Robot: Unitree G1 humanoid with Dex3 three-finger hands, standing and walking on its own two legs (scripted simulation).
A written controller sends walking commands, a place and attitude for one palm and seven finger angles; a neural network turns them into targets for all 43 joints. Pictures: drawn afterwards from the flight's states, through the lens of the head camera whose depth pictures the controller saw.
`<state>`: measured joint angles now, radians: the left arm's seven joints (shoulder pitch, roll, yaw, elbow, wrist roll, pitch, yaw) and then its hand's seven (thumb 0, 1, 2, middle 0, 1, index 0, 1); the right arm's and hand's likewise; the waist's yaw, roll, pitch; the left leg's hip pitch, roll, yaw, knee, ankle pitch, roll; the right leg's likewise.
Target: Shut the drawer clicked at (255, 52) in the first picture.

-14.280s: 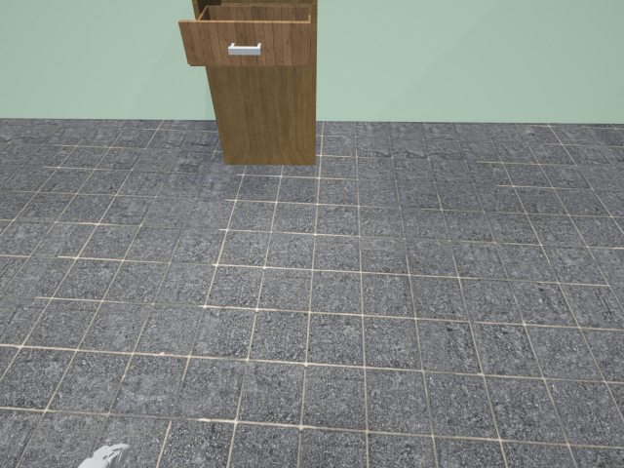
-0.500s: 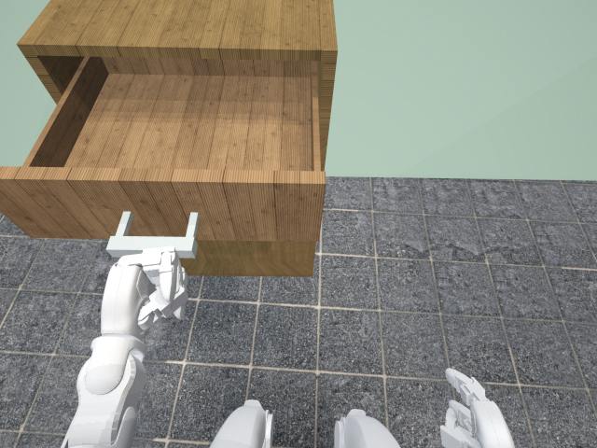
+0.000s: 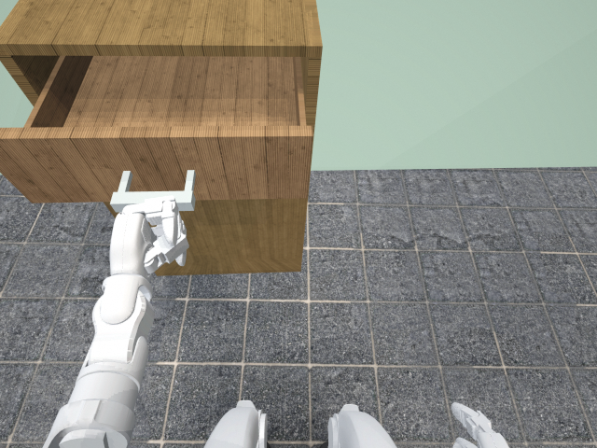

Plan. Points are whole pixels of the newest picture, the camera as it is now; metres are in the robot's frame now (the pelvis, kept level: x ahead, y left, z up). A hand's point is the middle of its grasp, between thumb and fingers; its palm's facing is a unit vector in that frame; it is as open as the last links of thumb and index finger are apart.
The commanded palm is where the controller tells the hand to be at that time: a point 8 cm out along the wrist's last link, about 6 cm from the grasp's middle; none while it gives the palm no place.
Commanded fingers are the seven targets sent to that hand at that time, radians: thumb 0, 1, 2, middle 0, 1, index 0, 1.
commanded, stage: push the drawer shut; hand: left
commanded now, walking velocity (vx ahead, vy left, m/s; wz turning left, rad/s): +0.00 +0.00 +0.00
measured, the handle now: (156, 189) +0.45 +0.21 +0.05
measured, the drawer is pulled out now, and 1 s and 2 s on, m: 0.17 0.06 0.00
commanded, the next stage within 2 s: pull the fist back off the drawer in 1.64 s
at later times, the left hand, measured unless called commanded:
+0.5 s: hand (186, 205) +0.43 +0.17 +0.04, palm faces +0.07 -1.00 -0.03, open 3.4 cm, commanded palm +0.42 +0.21 +0.05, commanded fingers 0.00 0.90 0.90 -1.40 -1.60 -1.40 -1.60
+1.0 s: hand (191, 170) +0.49 +0.17 +0.04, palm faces +0.08 -1.00 -0.02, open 3.4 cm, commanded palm +0.48 +0.21 +0.05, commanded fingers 0.00 0.90 0.90 -1.40 -1.60 -1.40 -1.60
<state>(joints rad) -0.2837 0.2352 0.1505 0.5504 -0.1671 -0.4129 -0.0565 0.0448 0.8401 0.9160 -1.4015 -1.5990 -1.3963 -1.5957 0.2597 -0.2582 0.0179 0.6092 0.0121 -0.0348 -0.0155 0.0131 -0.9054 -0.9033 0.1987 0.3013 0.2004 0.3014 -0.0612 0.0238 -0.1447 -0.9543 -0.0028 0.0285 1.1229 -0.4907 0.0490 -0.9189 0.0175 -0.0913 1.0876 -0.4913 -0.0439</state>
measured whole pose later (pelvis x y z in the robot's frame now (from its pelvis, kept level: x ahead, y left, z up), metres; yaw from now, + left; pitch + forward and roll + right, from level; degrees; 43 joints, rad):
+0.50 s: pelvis +0.00 +0.00 +0.00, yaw +0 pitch +20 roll -2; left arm -0.54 0.27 0.23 0.84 -0.13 -0.48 -0.05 0.06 0.83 0.91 -1.40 -1.60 -1.40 -1.60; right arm 0.28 -0.25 0.02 0.64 0.00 0.01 0.00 0.01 -0.91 -0.90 0.20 0.30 0.20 0.30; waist -0.09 0.02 -0.14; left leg -0.99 0.00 0.04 1.13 -0.49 0.06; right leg -0.96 0.02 -0.08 1.09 -0.48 -0.04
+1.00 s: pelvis +0.00 +0.00 -0.01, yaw -1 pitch +23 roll -3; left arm -0.79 0.41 0.36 1.13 -0.09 -0.51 -0.10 0.07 0.82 0.91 -1.40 -1.60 -1.40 -1.60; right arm 0.35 -0.26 0.03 0.66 -0.02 0.05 0.01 0.01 -0.91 -0.90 0.20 0.30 0.20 0.30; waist -0.16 0.03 -0.13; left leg -1.07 0.02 0.03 1.15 -0.49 0.05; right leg -1.03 0.04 -0.09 1.10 -0.48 -0.05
